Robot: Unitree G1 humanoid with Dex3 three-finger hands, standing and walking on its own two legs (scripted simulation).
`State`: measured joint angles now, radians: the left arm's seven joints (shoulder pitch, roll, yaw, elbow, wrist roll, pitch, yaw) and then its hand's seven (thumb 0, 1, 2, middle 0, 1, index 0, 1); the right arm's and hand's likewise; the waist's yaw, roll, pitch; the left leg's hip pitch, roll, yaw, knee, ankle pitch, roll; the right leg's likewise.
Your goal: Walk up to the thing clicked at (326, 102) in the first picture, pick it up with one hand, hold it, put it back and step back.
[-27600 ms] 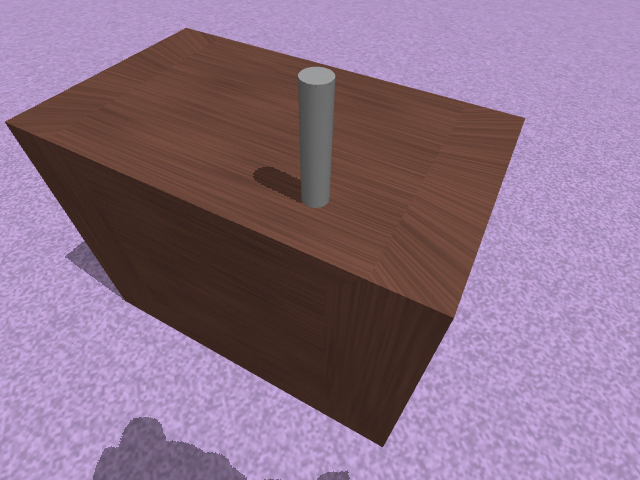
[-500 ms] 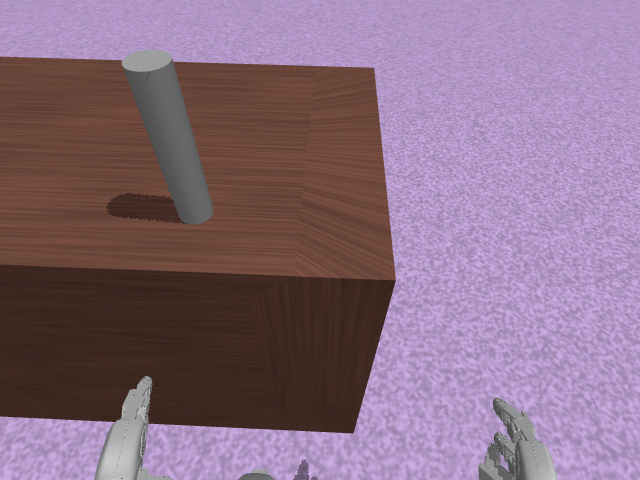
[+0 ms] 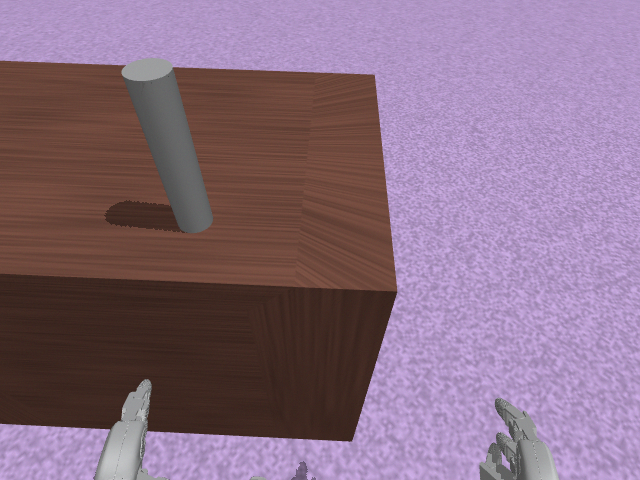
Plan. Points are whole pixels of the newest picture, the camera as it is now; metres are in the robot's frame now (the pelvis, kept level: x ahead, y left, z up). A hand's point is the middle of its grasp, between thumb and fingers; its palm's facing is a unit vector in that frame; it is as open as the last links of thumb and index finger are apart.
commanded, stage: home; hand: left
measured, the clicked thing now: (175, 158) +0.48 +0.21 +0.15
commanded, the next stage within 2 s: stand in 0.38 s
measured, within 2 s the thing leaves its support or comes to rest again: neither
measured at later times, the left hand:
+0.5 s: hand out of the picture +0.09 +0.25 -0.11, palm faces -0.02 -0.93 -0.36, open 17.6 cm
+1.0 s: hand out of the picture +0.04 +0.25 -0.10, palm faces +0.00 -0.94 -0.34, open 8.5 cm
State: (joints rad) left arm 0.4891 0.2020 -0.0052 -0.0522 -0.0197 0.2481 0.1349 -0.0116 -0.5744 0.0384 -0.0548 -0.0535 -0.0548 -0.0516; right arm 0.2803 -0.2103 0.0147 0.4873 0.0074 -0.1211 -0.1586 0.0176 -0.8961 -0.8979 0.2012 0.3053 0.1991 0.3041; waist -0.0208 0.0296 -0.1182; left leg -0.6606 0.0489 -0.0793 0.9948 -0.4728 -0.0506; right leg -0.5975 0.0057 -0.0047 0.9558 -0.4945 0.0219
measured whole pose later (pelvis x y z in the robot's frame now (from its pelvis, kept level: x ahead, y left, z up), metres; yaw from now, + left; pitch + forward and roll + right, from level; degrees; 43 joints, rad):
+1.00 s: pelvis -0.01 +0.00 +0.06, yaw +1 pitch -4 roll +0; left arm 0.18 0.33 -0.01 1.08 0.01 -0.01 0.01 0.00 0.68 0.86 -0.21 -0.30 -0.21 -0.30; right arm 0.17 -0.32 -0.01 1.08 -0.02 0.00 0.00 0.01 -0.90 -0.90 0.20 0.30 0.20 0.30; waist 0.01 0.01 0.06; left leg -0.21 0.03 -0.06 0.50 -0.22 -0.04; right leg -0.16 -0.03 0.00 0.50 -0.27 0.03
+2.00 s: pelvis +0.00 +0.01 +0.07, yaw +0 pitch -3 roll +0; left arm 0.11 0.34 0.01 1.16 0.01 -0.01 0.00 0.00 0.90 0.90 -0.21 -0.30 -0.21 -0.30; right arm 0.11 -0.34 0.00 1.15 -0.01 -0.01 0.00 0.01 -0.90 -0.90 0.20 0.30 0.20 0.30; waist 0.00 0.00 0.07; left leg -0.14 0.03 -0.04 0.36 -0.17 -0.03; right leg -0.10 -0.03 0.01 0.35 -0.20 0.03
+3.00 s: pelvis +0.01 +0.00 +0.07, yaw +0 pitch -3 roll +0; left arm 0.12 0.34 0.01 1.13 0.01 0.00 0.00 0.00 0.90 0.90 -0.21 -0.30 -0.21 -0.30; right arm 0.11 -0.35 0.00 1.13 -0.01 -0.01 0.00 0.01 -0.90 -0.90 0.20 0.30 0.20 0.30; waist 0.00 0.00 0.07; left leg -0.12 0.03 -0.04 0.34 -0.18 -0.04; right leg -0.08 -0.03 0.01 0.34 -0.21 0.03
